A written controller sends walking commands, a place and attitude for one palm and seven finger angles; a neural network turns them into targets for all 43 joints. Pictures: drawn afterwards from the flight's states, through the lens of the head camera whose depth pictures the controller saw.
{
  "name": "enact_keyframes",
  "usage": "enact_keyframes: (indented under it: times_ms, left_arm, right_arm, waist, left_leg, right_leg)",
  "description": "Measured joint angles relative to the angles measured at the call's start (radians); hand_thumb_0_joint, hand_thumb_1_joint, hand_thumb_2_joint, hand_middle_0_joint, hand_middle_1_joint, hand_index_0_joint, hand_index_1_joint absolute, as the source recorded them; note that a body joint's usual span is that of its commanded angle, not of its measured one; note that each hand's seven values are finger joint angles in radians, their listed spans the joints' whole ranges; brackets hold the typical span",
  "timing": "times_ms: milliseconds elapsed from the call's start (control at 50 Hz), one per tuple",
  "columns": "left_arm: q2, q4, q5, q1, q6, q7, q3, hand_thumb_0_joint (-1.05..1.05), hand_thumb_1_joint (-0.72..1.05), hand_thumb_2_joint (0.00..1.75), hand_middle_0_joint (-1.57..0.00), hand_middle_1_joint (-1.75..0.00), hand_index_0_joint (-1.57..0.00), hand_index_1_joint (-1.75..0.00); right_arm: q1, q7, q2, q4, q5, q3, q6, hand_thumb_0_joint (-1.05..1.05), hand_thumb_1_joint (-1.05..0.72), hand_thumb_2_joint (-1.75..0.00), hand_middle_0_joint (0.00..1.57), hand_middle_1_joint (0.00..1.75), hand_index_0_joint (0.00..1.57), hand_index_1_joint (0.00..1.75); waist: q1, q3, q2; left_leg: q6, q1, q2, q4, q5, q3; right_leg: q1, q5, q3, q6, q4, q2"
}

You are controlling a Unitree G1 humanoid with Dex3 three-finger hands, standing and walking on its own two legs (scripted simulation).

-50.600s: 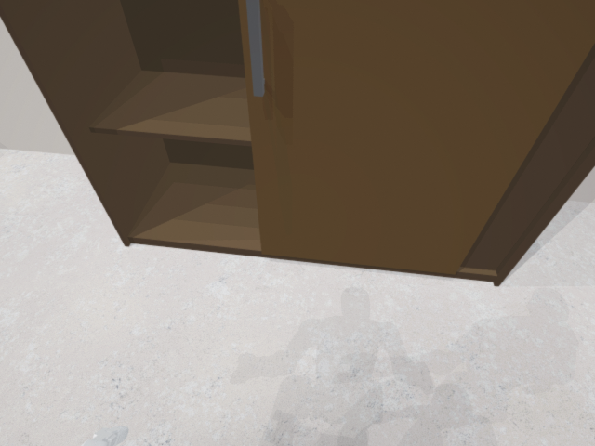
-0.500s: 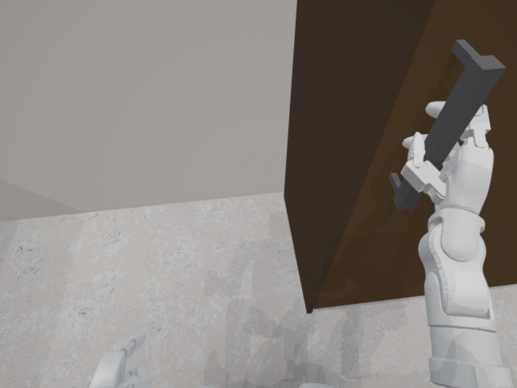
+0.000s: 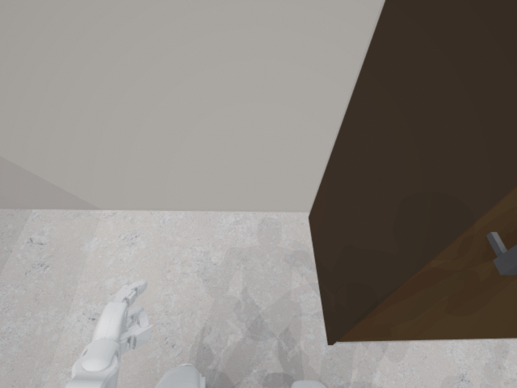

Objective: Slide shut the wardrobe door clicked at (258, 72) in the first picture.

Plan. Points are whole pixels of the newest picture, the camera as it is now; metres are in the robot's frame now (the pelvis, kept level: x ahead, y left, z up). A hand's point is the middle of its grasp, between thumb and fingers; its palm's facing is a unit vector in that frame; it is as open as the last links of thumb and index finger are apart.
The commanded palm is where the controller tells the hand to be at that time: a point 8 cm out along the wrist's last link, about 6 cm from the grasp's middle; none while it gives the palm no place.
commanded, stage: stop walking and hold the door there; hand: right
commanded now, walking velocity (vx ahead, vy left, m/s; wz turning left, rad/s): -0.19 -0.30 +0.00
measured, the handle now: out of the picture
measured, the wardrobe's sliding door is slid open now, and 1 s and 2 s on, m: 0.00 0.00 0.00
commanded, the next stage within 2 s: none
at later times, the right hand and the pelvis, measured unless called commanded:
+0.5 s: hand out of the picture +0.26 -0.36 +0.16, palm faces +0.58 +0.74 -0.34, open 6.4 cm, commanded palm +0.20 -0.38 +0.16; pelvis -0.01 -0.03 +0.03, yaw +3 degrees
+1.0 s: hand out of the picture +0.26 -0.35 +0.16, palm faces +0.57 +0.76 -0.32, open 6.3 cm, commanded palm +0.21 -0.38 +0.16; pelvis -0.01 -0.03 +0.03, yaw +5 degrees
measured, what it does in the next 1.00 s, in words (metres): steps on the spot: right foot, then left foot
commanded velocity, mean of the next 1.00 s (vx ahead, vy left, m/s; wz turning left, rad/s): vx -0.03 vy -0.03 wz -0.01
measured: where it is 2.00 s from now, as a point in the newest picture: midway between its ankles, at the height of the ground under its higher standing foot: outside the picture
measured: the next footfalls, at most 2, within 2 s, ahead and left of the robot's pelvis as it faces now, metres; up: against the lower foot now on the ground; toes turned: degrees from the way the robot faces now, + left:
right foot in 0.20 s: +0.04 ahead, -0.12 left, +0.00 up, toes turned +0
left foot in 0.42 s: +0.04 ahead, +0.09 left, +0.00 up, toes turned +5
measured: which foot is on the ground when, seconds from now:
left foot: down 0.00-0.20, up 0.22-0.40, down 0.42-1.00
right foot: up 0.00-0.18, down 0.20-1.00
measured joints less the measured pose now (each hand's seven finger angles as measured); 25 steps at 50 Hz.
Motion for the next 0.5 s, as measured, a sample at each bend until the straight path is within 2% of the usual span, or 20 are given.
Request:
enact_keyframes:
  times_ms: [40,60,120,160,200,260,300,320,360,420,460,500]
  left_arm:
    - [0.028,0.025,0.003,-0.009,0.007,0.009,0.014,0.01,0.91,0.89,-0.2,-0.3,-0.2,-0.3]
    - [0.036,0.035,0.003,-0.005,0.01,0.013,0.018,0.01,0.91,0.89,-0.2,-0.3,-0.2,-0.3]
    - [0.043,0.052,0.001,0.039,0.018,0.024,0.025,0.01,0.91,0.89,-0.2,-0.3,-0.2,-0.3]
    - [0.045,0.058,0.001,0.077,0.015,0.03,0.027,0.01,0.91,0.89,-0.2,-0.3,-0.2,-0.3]
    - [0.047,0.06,0.004,0.111,0.007,0.034,0.03,0.01,0.91,0.89,-0.2,-0.3,-0.2,-0.3]
    - [0.019,0.059,0.009,0.151,-0.007,0.042,0.032,0.01,0.91,0.89,-0.2,-0.3,-0.2,-0.3]
    - [-0.01,0.056,0.006,0.187,-0.025,0.038,0.029,0.01,0.91,0.89,-0.2,-0.3,-0.2,-0.3]
    - [-0.024,0.055,0.003,0.203,-0.034,0.034,0.024,0.01,0.91,0.89,-0.2,-0.3,-0.2,-0.3]
    - [-0.049,0.059,0.002,0.226,-0.05,0.025,0.007,0.01,0.91,0.89,-0.2,-0.3,-0.2,-0.3]
    - [-0.073,0.07,0.008,0.225,-0.062,0.014,-0.022,0.01,0.91,0.89,-0.2,-0.3,-0.2,-0.3]
    - [-0.068,0.085,0.013,0.202,-0.056,0.014,-0.03,0.01,0.91,0.89,-0.2,-0.3,-0.2,-0.3]
    - [-0.065,0.089,0.011,0.193,-0.051,0.013,-0.03,0.01,0.9,0.89,-0.2,-0.3,-0.2,-0.3]
  right_arm:
    - [0.024,-0.001,0.012,0.019,0.005,-0.02,-0.015,-0.26,-0.53,-0.79,0.45,1.4,0.28,1.37]
    - [0.034,0.004,0.012,0.027,0.003,-0.028,-0.029,-0.27,-0.53,-0.78,0.45,1.4,0.29,1.37]
    - [0.059,0.019,-0.004,0.04,-0.008,-0.032,-0.062,-0.28,-0.53,-0.77,0.46,1.4,0.31,1.38]
    - [0.066,0.023,-0.011,0.03,-0.014,-0.024,-0.074,-0.27,-0.53,-0.78,0.46,1.4,0.32,1.38]
    - [0.065,0.022,-0.011,0.012,-0.018,-0.013,-0.089,-0.27,-0.53,-0.78,0.46,1.4,0.31,1.37]
    - [0.068,0.006,0.017,0.002,-0.021,-0.001,-0.094,-0.25,-0.55,-0.8,0.46,1.4,0.29,1.37]
    - [0.085,-0.002,0.034,0.008,-0.024,0.008,-0.094,-0.23,-0.57,-0.81,0.46,1.4,0.28,1.37]
    - [0.093,-0.005,0.039,0.006,-0.019,0.011,-0.086,-0.23,-0.58,-0.81,0.46,1.4,0.29,1.37]
    - [0.105,-0.013,0.039,0.003,-0.014,0.013,-0.07,-0.22,-0.58,-0.81,0.46,1.4,0.29,1.37]
    - [0.112,-0.022,0.023,0.017,-0.014,0.002,-0.068,-0.24,-0.57,-0.8,0.46,1.4,0.29,1.37]
    - [0.108,-0.029,0.038,0.044,-0.015,0.0,-0.074,-0.25,-0.58,-0.79,0.46,1.4,0.3,1.38]
    - [0.104,-0.027,0.041,0.062,-0.011,0.009,-0.073,-0.25,-0.58,-0.77,0.46,1.4,0.31,1.38]
  waist:
    - [0.01,-0.003,0.007]
    - [0.02,-0.007,0.019]
    - [0.05,-0.033,0.067]
    - [0.062,-0.058,0.094]
    - [0.068,-0.077,0.11]
    - [0.05,-0.088,0.131]
    - [0.059,-0.115,0.126]
    - [0.06,-0.127,0.126]
    - [0.056,-0.144,0.132]
    - [0.047,-0.152,0.139]
    - [0.056,-0.142,0.097]
    - [0.062,-0.148,0.078]
  left_leg:
    - [-0.008,-0.011,0.016,-0.023,0.026,-0.027]
    - [-0.01,-0.01,0.027,-0.04,0.038,-0.035]
    - [-0.017,0.001,0.058,-0.087,0.061,-0.038]
    - [-0.023,0.0,0.069,-0.102,0.07,-0.035]
    - [-0.024,-0.013,0.07,-0.085,0.061,-0.033]
    - [0.009,-0.055,0.042,0.08,-0.137,-0.067]
    - [0.016,-0.061,0.013,0.187,-0.171,-0.064]
    - [0.015,-0.046,0.006,0.192,-0.171,-0.054]
    - [0.013,0.016,0.003,0.1,-0.163,-0.025]
    - [0.027,0.118,-0.003,-0.106,-0.058,-0.011]
    - [0.046,0.127,-0.025,-0.133,-0.037,-0.004]
    - [0.051,0.125,-0.028,-0.154,-0.028,-0.001]
  right_leg:
    - [-0.068,0.033,-0.002,-0.007,0.07,0.08]
    - [-0.092,0.05,-0.015,-0.01,0.071,0.106]
    - [-0.103,0.063,-0.058,-0.023,-0.05,0.141]
    - [-0.074,0.089,-0.077,-0.033,-0.192,0.138]
    - [-0.032,0.169,-0.087,-0.039,-0.34,0.128]
    - [-0.016,0.206,-0.121,-0.048,-0.356,0.125]
    - [-0.006,0.221,-0.122,-0.051,-0.394,0.12]
    - [0.0,0.23,-0.124,-0.052,-0.413,0.119]
    - [0.006,0.243,-0.133,-0.05,-0.438,0.122]
    - [-0.008,0.233,-0.158,-0.044,-0.418,0.127]
    - [-0.013,0.233,-0.153,-0.043,-0.412,0.106]
    - [-0.02,0.243,-0.143,-0.039,-0.423,0.108]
